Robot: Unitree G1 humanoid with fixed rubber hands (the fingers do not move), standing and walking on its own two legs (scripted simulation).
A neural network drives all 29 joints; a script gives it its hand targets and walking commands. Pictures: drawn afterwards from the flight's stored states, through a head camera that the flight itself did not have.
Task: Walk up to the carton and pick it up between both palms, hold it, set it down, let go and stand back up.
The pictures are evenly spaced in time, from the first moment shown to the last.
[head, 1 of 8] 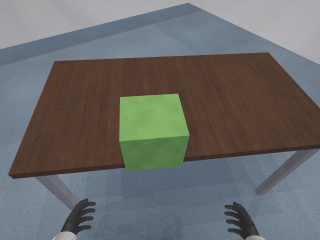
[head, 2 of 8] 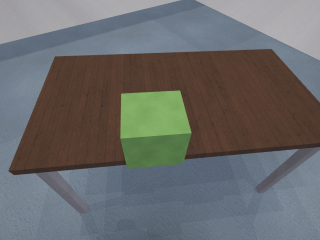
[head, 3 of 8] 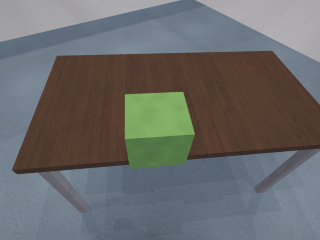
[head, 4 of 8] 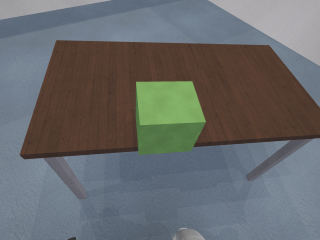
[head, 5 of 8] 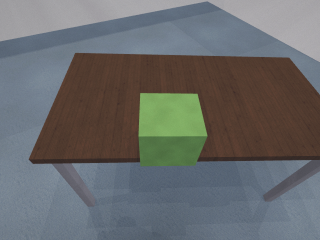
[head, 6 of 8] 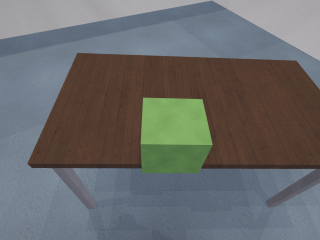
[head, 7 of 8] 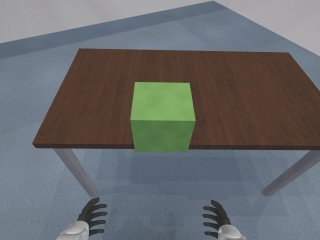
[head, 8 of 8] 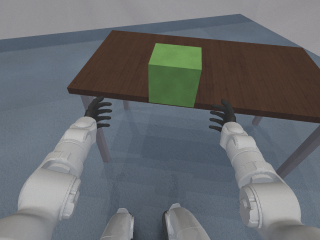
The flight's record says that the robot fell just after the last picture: yes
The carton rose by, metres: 0.00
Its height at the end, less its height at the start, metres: +0.00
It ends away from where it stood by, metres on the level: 0.00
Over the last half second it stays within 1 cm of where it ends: yes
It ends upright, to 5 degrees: yes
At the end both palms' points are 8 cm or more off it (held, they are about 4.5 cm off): yes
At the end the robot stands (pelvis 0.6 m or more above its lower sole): yes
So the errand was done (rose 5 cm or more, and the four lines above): no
